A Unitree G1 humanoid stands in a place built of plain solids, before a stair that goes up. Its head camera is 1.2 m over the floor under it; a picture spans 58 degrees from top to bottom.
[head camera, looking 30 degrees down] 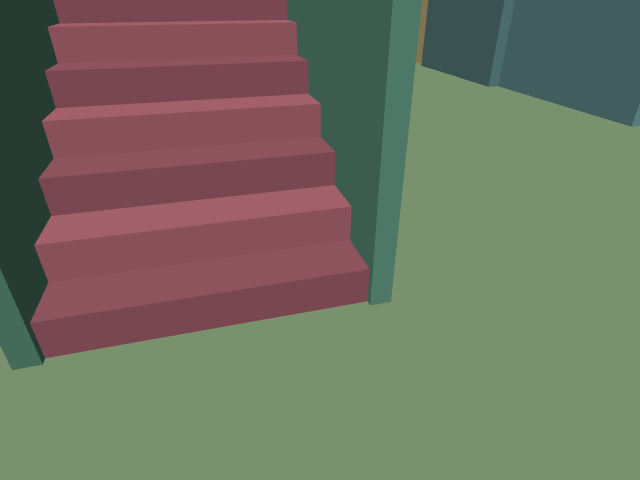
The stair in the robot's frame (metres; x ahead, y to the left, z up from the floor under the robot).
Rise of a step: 0.17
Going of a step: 0.26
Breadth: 1.30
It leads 15 degrees to the left of straight ahead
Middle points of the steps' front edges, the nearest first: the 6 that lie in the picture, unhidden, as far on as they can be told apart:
1.36 0.41 0.17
1.61 0.48 0.35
1.86 0.55 0.52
2.11 0.62 0.69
2.36 0.69 0.87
2.61 0.76 1.04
